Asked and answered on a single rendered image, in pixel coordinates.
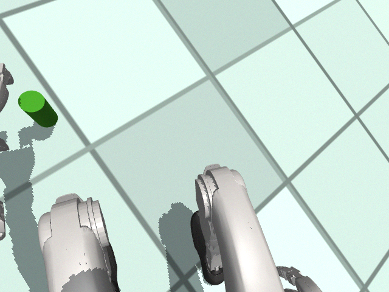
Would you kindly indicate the left robot hand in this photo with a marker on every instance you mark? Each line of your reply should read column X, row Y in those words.
column 5, row 79

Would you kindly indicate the right robot foot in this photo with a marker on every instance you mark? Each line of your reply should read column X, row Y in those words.
column 212, row 277

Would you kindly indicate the can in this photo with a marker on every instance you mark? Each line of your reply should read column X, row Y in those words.
column 37, row 107

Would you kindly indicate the right robot hand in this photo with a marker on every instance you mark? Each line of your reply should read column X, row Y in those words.
column 294, row 277

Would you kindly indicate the left robot foot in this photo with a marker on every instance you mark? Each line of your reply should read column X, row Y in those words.
column 113, row 265

